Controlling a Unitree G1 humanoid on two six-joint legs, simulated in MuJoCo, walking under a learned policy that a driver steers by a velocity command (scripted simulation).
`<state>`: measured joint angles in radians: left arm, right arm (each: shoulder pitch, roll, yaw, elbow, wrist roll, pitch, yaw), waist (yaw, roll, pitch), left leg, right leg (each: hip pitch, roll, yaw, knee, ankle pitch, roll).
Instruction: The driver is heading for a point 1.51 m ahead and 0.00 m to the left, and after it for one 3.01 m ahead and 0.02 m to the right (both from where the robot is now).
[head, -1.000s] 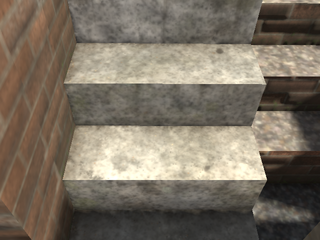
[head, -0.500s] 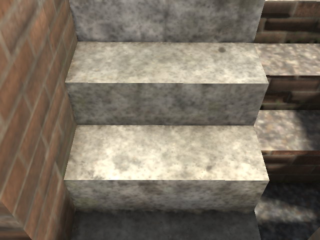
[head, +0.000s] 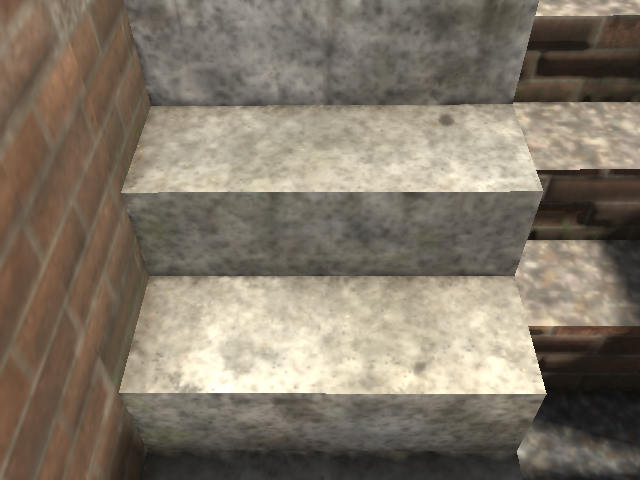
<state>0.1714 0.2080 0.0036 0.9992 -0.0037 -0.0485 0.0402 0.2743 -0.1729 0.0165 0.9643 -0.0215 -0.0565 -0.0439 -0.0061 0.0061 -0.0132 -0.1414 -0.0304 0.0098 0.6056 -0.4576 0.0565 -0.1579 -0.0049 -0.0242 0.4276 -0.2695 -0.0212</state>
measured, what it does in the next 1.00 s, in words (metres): steps on the spot: left foot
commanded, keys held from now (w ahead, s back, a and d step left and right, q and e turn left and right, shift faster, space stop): w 1.00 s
